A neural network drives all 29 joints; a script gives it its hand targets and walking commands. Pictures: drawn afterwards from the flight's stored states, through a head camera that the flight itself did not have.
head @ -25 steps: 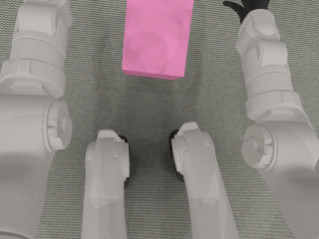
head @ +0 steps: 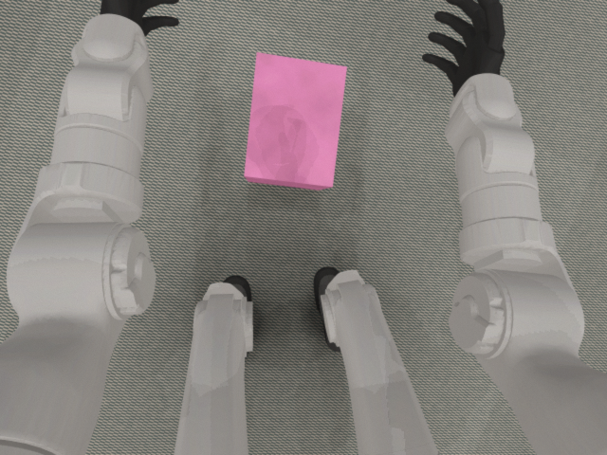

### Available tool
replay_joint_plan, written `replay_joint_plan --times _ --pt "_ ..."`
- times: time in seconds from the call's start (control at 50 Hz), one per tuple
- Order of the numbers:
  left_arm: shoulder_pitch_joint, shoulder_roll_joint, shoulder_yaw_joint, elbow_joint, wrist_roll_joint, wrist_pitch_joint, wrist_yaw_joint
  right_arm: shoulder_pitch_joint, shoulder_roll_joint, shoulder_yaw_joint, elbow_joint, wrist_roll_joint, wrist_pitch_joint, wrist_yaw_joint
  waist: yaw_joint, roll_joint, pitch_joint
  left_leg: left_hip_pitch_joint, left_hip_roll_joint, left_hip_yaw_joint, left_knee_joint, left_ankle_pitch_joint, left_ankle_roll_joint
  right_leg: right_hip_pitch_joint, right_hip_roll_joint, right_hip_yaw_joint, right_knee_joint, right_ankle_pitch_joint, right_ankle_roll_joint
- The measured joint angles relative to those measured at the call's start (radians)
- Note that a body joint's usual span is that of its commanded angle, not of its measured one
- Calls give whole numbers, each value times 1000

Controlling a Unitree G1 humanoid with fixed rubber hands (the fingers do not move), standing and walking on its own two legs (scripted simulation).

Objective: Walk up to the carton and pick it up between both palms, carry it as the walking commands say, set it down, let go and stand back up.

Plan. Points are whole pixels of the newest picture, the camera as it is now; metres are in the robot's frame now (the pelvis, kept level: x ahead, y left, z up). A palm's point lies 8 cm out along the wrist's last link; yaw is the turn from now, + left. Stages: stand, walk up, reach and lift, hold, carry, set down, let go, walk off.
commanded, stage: set down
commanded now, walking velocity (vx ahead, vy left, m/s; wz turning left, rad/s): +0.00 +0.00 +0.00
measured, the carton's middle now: (292, 130) +0.53 -0.04 -0.49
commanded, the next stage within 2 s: let go in 0.34 s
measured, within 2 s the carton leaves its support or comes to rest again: neither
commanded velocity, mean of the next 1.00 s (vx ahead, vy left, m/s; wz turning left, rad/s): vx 0.00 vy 0.00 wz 0.00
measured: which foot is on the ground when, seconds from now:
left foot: down 0.00-1.00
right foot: down 0.00-1.00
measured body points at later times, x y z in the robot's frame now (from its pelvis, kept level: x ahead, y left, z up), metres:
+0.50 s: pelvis +0.02 +0.00 +0.10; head +0.34 +0.01 +0.42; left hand +0.56 +0.14 -0.04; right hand +0.50 -0.21 -0.03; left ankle +0.07 +0.11 -0.55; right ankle +0.08 -0.13 -0.55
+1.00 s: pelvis +0.07 -0.02 +0.17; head +0.22 -0.01 +0.59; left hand +0.37 +0.19 +0.06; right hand +0.33 -0.25 +0.08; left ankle +0.07 +0.11 -0.55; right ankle +0.08 -0.13 -0.55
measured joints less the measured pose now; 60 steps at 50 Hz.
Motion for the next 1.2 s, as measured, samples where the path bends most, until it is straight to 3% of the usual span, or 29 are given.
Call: replay_joint_plan --times 0.34,0.46,0.62,0.72,0.88,1.2 --pt "46 -56 83 60 93 -57 -29 63 55 -69 24 -118 -50 32 1 6 -3 295 11 -16 -384 132 2 298 -13 5 -388 134 -7" --pt "86 -87 128 42 148 -75 -7 93 72 -68 19 -171 -70 48 2 3 -2 332 17 -20 -451 155 -2 336 -12 4 -460 160 -11" --pt "427 -186 83 -222 148 -82 71 378 56 57 -135 -170 -82 119 21 -6 -21 458 19 -20 -565 176 -6 452 -18 10 -553 173 -22" --pt "669 -221 35 -335 119 -97 82 595 37 123 -207 -131 -96 160 32 -13 -44 596 26 -24 -653 191 -12 585 -17 9 -632 185 -34" --pt "935 -205 -31 -334 64 -161 55 856 -12 218 -203 -72 -147 191 41 -34 -63 862 40 -20 -754 193 -17 844 -11 16 -726 189 -47" --pt "1409 -160 -119 -440 -27 -209 -39 1315 -50 346 -299 -10 -180 175 77 -41 53 1438 43 -3 -927 176 7 1421 -21 38 -906 178 -41"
